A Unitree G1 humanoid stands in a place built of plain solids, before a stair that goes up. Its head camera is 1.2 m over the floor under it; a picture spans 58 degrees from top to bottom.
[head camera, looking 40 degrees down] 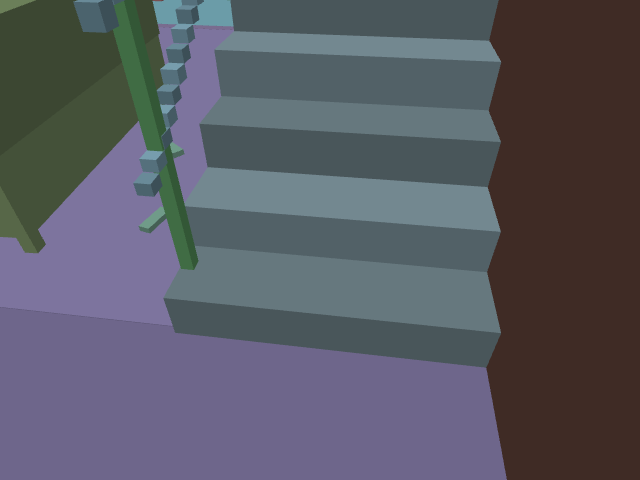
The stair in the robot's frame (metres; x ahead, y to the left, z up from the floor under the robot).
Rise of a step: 0.18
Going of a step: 0.26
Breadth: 1.04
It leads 8 degrees to the right of straight ahead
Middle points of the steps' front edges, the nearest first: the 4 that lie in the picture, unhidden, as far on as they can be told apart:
0.86 -0.02 0.18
1.12 -0.05 0.35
1.37 -0.08 0.53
1.63 -0.12 0.71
